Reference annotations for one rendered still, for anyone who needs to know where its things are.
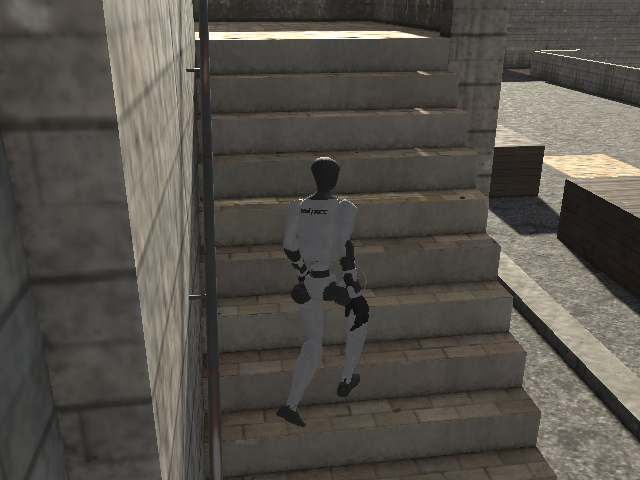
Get robot left hand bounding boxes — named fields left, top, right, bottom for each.
left=297, top=270, right=311, bottom=282

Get right robot upper arm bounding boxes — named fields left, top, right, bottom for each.
left=334, top=199, right=358, bottom=255

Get right robot forearm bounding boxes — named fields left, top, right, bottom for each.
left=339, top=240, right=362, bottom=299

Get left robot upper arm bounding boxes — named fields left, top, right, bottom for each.
left=283, top=199, right=304, bottom=252

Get left robot forearm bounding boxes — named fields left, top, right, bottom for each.
left=284, top=248, right=308, bottom=277

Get robot right shin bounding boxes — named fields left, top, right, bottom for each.
left=341, top=322, right=368, bottom=384

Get humanoid robot torso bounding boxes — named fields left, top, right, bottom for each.
left=298, top=194, right=340, bottom=301

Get robot right hand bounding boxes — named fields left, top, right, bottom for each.
left=345, top=295, right=369, bottom=331

